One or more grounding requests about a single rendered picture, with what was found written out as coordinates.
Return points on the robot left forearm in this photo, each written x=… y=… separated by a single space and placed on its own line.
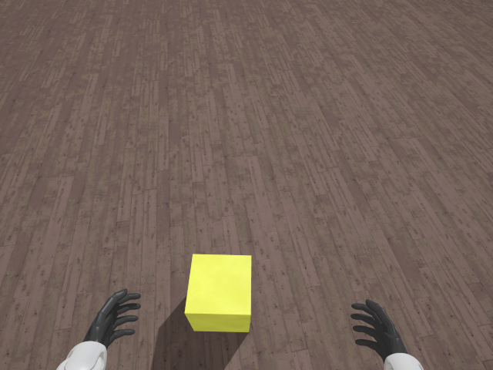
x=88 y=355

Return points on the right robot hand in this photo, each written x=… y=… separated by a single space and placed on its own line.
x=388 y=339

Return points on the robot right forearm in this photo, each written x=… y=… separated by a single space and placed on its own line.
x=401 y=361

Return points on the left robot hand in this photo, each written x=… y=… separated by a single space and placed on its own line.
x=106 y=321

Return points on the carton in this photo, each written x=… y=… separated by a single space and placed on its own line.
x=219 y=293

